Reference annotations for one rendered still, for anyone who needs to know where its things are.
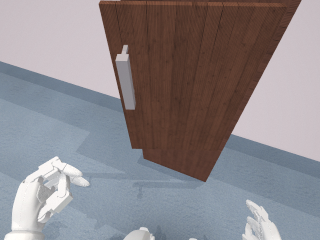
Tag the robot left hand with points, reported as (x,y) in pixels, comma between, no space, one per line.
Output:
(29,212)

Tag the cupboard door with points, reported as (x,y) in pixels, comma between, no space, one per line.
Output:
(191,65)

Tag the handle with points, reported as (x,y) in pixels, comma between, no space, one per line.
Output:
(125,78)

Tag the robot right hand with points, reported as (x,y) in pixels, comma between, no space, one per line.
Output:
(264,229)

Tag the robot left forearm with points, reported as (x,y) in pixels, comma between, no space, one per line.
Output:
(24,235)

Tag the robot left shin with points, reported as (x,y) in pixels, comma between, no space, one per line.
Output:
(144,228)

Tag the left robot thigh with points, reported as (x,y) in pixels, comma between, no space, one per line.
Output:
(139,235)

